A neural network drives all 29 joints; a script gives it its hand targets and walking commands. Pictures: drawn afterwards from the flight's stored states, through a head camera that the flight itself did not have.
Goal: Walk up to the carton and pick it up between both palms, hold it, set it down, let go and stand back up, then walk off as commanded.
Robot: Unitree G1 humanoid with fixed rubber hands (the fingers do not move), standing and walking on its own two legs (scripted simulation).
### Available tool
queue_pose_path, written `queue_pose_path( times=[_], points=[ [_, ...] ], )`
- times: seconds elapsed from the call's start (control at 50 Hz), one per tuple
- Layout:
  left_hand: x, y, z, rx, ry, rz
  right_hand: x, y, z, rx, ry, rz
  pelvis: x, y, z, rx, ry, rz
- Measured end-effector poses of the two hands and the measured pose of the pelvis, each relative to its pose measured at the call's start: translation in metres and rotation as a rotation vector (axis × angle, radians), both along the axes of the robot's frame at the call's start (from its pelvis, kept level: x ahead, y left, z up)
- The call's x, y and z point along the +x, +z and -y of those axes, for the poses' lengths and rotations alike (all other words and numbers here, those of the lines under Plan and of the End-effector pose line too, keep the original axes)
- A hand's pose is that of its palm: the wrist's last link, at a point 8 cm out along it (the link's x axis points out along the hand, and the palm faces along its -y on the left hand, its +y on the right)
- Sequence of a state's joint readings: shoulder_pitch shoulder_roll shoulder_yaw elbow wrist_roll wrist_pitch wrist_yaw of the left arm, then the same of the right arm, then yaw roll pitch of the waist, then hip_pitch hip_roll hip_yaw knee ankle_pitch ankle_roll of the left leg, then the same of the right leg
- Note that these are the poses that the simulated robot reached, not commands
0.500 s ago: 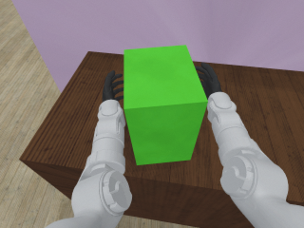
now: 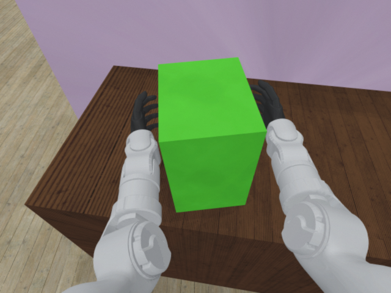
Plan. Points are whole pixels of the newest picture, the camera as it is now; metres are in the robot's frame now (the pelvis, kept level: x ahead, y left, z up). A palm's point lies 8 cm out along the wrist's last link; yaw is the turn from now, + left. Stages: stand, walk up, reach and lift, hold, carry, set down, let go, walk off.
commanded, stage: set down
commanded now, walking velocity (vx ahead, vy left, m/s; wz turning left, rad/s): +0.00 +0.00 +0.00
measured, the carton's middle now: (205, 140) +0.46 +0.03 +0.04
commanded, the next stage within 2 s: none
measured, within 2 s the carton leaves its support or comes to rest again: neither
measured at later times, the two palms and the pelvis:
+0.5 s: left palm (145, 132) +0.43 +0.16 +0.09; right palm (271, 127) +0.46 -0.11 +0.09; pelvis -0.01 +0.01 +0.00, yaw +0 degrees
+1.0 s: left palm (140, 138) +0.40 +0.16 +0.11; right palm (288, 125) +0.43 -0.13 +0.12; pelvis -0.04 +0.01 -0.01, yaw +0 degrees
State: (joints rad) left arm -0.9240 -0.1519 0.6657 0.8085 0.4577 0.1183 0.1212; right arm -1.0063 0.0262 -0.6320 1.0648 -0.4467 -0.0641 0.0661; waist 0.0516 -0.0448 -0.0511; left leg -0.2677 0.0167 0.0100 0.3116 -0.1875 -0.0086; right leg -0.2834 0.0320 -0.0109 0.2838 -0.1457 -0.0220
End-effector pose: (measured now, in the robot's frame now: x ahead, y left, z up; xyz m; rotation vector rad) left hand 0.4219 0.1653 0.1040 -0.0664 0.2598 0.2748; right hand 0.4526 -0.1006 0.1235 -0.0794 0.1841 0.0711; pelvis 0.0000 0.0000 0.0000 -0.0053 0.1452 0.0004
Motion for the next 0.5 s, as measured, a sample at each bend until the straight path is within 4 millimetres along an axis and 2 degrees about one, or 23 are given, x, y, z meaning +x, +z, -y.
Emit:
queue_pose_path(
  times=[0.18,0.32,0.5],
  points=[
    [0.0,-0.004,0.002,0.01,0.01,-0.005,0.0,-0.001,0.002,-0.002,-0.005,-0.004,0.0,0.0,0.0,0.0,0.0,0.0],
    [0.004,-0.017,0.006,0.039,-0.015,-0.059,0.0,-0.015,0.011,0.041,-0.048,-0.059,-0.004,-0.001,-0.002,-0.003,-0.001,-0.022],
    [0.009,-0.014,0.005,0.066,-0.027,-0.066,0.004,-0.03,0.006,0.075,-0.061,-0.119,-0.014,-0.005,-0.011,-0.014,-0.003,-0.103]
  ],
)
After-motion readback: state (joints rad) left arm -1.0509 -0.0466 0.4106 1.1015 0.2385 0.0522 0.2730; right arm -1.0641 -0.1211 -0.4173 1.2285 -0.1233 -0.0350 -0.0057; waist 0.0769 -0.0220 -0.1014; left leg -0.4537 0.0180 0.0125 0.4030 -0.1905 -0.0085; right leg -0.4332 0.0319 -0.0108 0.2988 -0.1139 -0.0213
